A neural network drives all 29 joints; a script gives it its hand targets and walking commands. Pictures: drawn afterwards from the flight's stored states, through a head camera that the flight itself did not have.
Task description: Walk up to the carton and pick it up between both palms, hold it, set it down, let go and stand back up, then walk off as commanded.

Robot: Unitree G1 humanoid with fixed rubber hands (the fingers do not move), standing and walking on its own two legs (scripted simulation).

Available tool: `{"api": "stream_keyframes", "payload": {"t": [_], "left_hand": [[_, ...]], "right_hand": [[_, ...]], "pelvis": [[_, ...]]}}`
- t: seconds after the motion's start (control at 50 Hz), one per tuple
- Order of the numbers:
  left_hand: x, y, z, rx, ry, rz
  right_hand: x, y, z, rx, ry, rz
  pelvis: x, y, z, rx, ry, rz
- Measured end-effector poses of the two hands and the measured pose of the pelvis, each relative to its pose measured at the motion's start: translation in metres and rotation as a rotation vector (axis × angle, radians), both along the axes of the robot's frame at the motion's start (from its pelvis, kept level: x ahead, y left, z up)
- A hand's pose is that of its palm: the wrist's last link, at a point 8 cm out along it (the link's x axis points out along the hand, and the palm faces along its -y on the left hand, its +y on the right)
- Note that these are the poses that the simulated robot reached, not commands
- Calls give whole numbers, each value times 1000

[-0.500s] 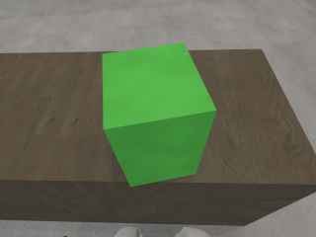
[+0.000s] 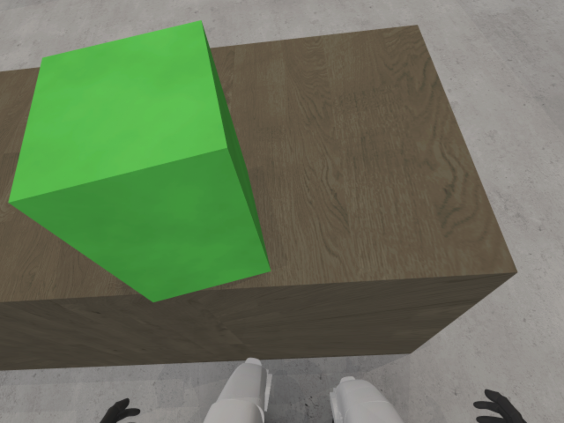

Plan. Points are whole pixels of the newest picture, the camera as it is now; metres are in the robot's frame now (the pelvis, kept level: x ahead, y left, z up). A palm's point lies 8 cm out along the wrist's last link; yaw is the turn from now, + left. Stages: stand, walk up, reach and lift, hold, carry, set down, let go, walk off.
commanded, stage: walk up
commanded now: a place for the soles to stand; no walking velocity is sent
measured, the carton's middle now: (173, 180) +0.41 +0.14 +0.11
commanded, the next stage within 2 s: none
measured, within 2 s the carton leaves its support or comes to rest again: neither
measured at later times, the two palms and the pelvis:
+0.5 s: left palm out of the picture +0.03 +0.38 -0.08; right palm out of the picture +0.03 -0.22 -0.13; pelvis -0.04 +0.07 +0.01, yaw +2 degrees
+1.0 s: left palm out of the picture +0.01 +0.48 -0.08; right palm out of the picture -0.04 -0.12 -0.07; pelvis -0.07 +0.19 +0.05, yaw -5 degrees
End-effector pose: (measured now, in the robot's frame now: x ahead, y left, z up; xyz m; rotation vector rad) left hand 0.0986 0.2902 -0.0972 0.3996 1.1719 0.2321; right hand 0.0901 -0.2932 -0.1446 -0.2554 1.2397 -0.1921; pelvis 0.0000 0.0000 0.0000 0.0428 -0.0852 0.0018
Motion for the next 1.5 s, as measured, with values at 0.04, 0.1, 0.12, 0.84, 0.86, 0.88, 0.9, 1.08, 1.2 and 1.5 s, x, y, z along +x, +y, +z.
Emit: {"api": "stream_keyframes", "payload": {"t": [0.04,0.1,0.12,0.84,0.86,0.88,0.9,1.08,1.2,1.5], "left_hand": [[-18,2,13,37,24,32],[-36,10,32,99,32,91],[-40,12,37,114,29,104],[-99,182,7,-73,44,85],[-98,184,8,-77,51,78],[-96,185,10,-79,56,71],[-94,187,11,-81,60,65],[-105,201,16,-62,42,71],[-80,210,-5,-107,-43,56],[-54,151,-29,-157,-37,81]], "right_hand": [[2,0,2,25,2,12],[0,1,4,57,10,20],[-2,2,3,65,16,21],[-111,161,69,-88,-35,-68],[-114,163,71,-92,-33,-73],[-118,165,73,-96,-29,-79],[-121,167,74,-99,-24,-85],[-123,178,72,-104,-23,-80],[-132,192,65,-122,-79,-85],[-166,119,57,-223,29,-119]], "pelvis": [[-3,-5,8,13,10,7],[-7,-9,16,19,27,10],[-9,-10,18,19,29,11],[-66,181,33,-60,1,-52],[-66,184,34,-60,9,-58],[-65,186,36,-60,17,-64],[-65,188,38,-59,23,-69],[-74,199,38,-55,14,-64],[-76,216,19,-72,-15,-53],[-63,149,0,1,31,-61]]}}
